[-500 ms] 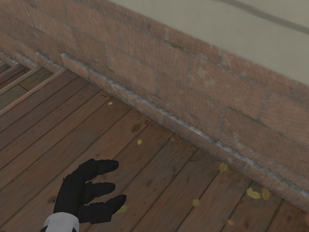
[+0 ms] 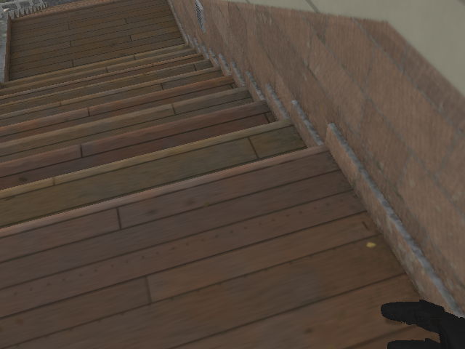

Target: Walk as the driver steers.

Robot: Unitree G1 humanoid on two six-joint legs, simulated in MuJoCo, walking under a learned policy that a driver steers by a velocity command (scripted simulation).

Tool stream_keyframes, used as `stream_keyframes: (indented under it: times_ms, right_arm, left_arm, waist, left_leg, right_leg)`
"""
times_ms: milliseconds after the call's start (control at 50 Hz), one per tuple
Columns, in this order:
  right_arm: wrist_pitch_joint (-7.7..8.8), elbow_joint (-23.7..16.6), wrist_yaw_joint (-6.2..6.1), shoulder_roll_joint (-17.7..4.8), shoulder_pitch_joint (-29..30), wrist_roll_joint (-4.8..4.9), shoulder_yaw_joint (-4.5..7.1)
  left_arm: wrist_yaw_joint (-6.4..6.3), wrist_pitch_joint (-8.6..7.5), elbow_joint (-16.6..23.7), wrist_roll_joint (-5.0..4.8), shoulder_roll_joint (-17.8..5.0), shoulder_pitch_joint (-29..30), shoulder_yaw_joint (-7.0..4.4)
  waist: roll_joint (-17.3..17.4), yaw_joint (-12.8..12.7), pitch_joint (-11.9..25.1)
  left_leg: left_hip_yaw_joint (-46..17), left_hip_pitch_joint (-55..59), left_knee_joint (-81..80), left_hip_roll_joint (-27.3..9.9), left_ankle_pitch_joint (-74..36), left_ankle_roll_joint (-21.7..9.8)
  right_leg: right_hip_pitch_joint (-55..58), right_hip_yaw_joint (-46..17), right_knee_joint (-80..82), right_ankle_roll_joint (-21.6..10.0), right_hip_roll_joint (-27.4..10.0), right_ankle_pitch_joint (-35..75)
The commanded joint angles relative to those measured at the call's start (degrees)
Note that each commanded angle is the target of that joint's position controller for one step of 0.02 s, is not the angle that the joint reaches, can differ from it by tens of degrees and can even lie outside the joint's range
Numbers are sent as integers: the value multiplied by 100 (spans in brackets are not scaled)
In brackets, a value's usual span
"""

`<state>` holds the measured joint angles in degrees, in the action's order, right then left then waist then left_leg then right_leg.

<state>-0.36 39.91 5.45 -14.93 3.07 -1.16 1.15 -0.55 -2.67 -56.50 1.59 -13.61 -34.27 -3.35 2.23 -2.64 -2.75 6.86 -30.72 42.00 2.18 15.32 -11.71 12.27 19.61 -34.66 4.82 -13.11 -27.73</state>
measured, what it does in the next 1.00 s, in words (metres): walks ahead, turning left: right foot, then left foot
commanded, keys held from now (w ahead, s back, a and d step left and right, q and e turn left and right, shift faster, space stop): w+q+shift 0.04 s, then shift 0.96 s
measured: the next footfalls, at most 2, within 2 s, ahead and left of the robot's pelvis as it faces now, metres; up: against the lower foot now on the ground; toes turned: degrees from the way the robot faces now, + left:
right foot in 0.42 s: +0.54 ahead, -0.05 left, +0.00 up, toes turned +18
left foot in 0.70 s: +0.37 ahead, +0.14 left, +0.00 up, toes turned +18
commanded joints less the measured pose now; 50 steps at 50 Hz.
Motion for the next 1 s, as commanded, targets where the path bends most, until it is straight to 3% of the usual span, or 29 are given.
stream_keyframes:
  times_ms: [20, 40, 60, 80, 120, 160, 180, 200, 240, 280, 320, 360, 400, 420, 440, 460, 480, 500, 520, 540, 560, 600, 640, 680, 700, 740, 800, 880, 1000]
  right_arm:
    - [-29, 403, -401, -2153, -2179, -70, 833]
    - [-116, 210, -405, -2150, -2535, -125, 842]
    - [-80, 280, -419, -1805, -2408, -140, 776]
    - [59, 329, -443, -1443, -2133, -61, 684]
    - [276, 259, -484, -1003, -1593, -14, 502]
    - [424, 350, -454, -691, -1678, 46, 356]
    - [611, 89, -483, -482, -1287, 328, 342]
    - [669, 171, -535, -626, -1379, 374, 347]
    - [616, 343, -697, -719, -1726, 280, 365]
    - [501, 532, -806, -831, -2257, 249, 391]
    - [492, 663, -815, -857, -2501, 298, 388]
    - [506, 655, -814, -830, -2376, 302, 400]
    - [442, 570, -770, -809, -1976, 223, 437]
    - [390, 402, -777, -678, -1823, 186, 386]
    - [343, 573, -758, -220, -2889, 109, 250]
    - [312, 812, -676, -349, -3890, 308, 201]
    - [209, 787, -643, -905, -3321, 319, 316]
    - [84, 556, -682, -1092, -2485, 301, 366]
    - [247, 328, -477, -722, -2611, -332, 274]
    - [287, 347, -390, -461, -2346, -516, 193]
    - [281, 454, -281, -313, -2491, -514, 121]
    - [207, 684, -14, -338, -2793, -222, 166]
    - [250, 784, 177, -384, -2634, -73, 174]
    - [400, 674, 186, -406, -2426, -116, 147]
    - [479, 489, 149, -390, -2153, -35, 102]
    - [561, 200, 69, -603, -1377, 125, 100]
    - [575, -66, 20, -434, -759, 65, 60]
    - [630, -4, 32, -625, -1161, 67, 185]
    - [612, -84, 3, -621, -1069, 100, 261]
  left_arm:
    - [164, -233, 1355, 27, -665, 1008, -162]
    - [183, -480, 1912, 42, -1020, 1866, -182]
    - [148, -555, 1962, -46, -1029, 2187, -158]
    - [61, -535, 1714, -64, -851, 1793, -91]
    - [-20, -264, 1516, 65, -736, 1314, -58]
    - [-40, -13, 1503, 53, -654, 1372, -56]
    - [-169, -219, 1628, -284, -1002, 2003, -226]
    - [-195, -304, 1815, -254, -900, 2503, -181]
    - [-127, -415, 1912, -125, -490, 3019, -42]
    - [70, -508, 1973, -80, -208, 3545, 65]
    - [182, -519, 2077, -85, -325, 3786, 24]
    - [177, -431, 2110, -50, -617, 3706, -73]
    - [152, -453, 1724, 73, -997, 2753, -207]
    - [177, -487, 1600, 113, -1181, 2140, -229]
    - [243, -548, 1566, 313, -1277, 1936, -112]
    - [336, -502, 1416, 177, -998, 1553, -61]
    - [352, -420, 1553, 123, -801, 1907, 7]
    - [323, -333, 1634, 89, -690, 2470, 61]
    - [371, -286, 1737, -159, -153, 2796, 381]
    - [349, -310, 1809, -225, -147, 3116, 339]
    - [369, -317, 2001, -249, -364, 3421, 267]
    - [385, -419, 2064, -175, -916, 3664, 55]
    - [409, -351, 1985, -213, -1072, 3447, -7]
    - [495, -224, 1908, -305, -759, 3095, 95]
    - [515, -241, 1880, -366, -489, 3024, 202]
    - [319, -378, 2070, -173, -698, 3030, 115]
    - [271, -427, 2050, -157, -631, 2904, 125]
    - [352, -356, 2035, -200, -687, 2783, 57]
    - [325, -320, 2026, -200, -729, 2727, 9]
  waist:
    - [1085, 908, 976]
    - [302, 1160, 1507]
    - [42, 1044, 995]
    - [-299, 568, 389]
    - [-237, -45, 161]
    - [-273, -150, 117]
    - [-17, 54, 168]
    - [-1, 139, 103]
    - [44, 351, 152]
    - [104, 743, 374]
    - [180, 820, 338]
    - [312, 588, 317]
    - [473, 58, 704]
    - [120, -316, 1090]
    - [-1287, 48, 2050]
    - [-1818, 149, 3267]
    - [-1096, -77, 3097]
    - [-617, -19, 2345]
    - [-583, 799, 2227]
    - [-728, 775, 1154]
    - [-683, 941, 1185]
    - [-705, 995, 1004]
    - [-491, 804, 833]
    - [-513, 734, 500]
    - [-541, 730, 395]
    - [-390, 336, 338]
    - [-246, 90, 647]
    - [-104, 261, 748]
    - [-89, 325, 820]
  left_leg:
    - [-4371, 5270, -1973, -1369, 3334, -1174]
    - [-6184, 5187, -3150, -1752, 3825, -1396]
    - [-5674, 4633, -3121, -1834, 2837, -1178]
    - [-4765, 3439, -2903, -1679, 783, -995]
    - [-3295, 2002, -2569, -1263, -2243, -810]
    - [-2630, 1391, -2587, -1109, -3837, -683]
    - [-2704, 1528, -2712, -1176, -3705, -615]
    - [-2496, 1543, -2703, -1054, -3846, -513]
    - [-1847, 1401, -2500, -518, -4159, -188]
    - [-1597, 1333, -2512, -319, -3561, 70]
    - [-1906, 1488, -2514, -503, -2656, 221]
    - [-2183, 1917, -2119, -654, -2425, 327]
    - [-2063, 2417, -1004, -503, -3202, 568]
    - [-1973, 2185, 250, -148, -2726, 823]
    - [-1979, 795, 2680, 549, 1417, 1197]
    - [-2356, 47, 3748, 646, 2827, 1283]
    - [-2589, -135, 4073, 353, 2479, 1405]
    - [-2271, -224, 3772, 117, 2015, 1462]
    - [-1591, -16, 2989, -316, 1870, 1778]
    - [-1428, 129, 2213, -595, 1953, 2088]
    - [-1238, 948, 1651, -734, 2095, 2302]
    - [-651, 1854, 763, -511, 1624, 2517]
    - [-527, 1951, -63, -368, 555, 2318]
    - [-754, 1836, -425, -584, -100, 1876]
    - [-1005, 1696, -878, -798, -101, 1594]
    - [-1530, 562, -1560, -886, 1281, 736]
    - [-1423, 827, -1695, -826, 791, 913]
    - [-1231, 1203, -1555, -794, -36, 988]
    - [-1046, 1438, -1382, -717, -609, 1060]
  right_leg:
    - [-5798, -667, -5423, -369, 1020, 377]
    - [-6358, -2195, -5706, -356, 1227, 651]
    - [-6433, -2426, -5411, -440, 904, 914]
    - [-5771, -2382, -4768, -486, 667, 1181]
    - [-4523, -2355, -4061, -386, 471, 902]
    - [-3978, -2262, -3315, -271, 504, 621]
    - [-4452, -2444, -3042, -143, 499, 686]
    - [-4613, -2383, -2420, -110, 523, 995]
    - [-4280, -2053, -983, -123, 921, 2108]
    - [-3634, -1772, 163, -220, 1378, 4026]
    - [-3285, -1916, 776, -362, 1510, 4838]
    - [-3156, -2154, 925, -448, 1512, 4441]
    - [-2513, -2085, 1130, -641, 1469, 4359]
    - [-1578, -2349, 1048, -785, 1031, 5928]
    - [315, -3597, 208, -1743, -494, 8820]
    - [1274, -5297, 377, -2566, -1477, 8108]
    - [889, -5179, 683, -2543, -1227, 6950]
    - [-41, -4618, 939, -2280, -875, 5665]
    - [-805, -4189, 1402, -2176, -498, 4674]
    - [-1895, -3697, 1562, -1884, -20, 4523]
    - [-2707, -3232, 1537, -1632, 215, 4250]
    - [-3726, -2641, 1688, -1258, 723, 2673]
    - [-3910, -2826, 1597, -914, 774, 264]
    - [-4131, -3628, 1714, -747, 365, -1049]
    - [-4135, -3951, 1745, -638, 209, -1320]
    - [-3154, -3220, 1415, -581, 559, -337]
    - [-2554, -2664, 1131, -691, 911, 1043]
    - [-2544, -2313, 772, -685, 1062, 2683]
    - [-2571, -2223, 568, -631, 1105, 3211]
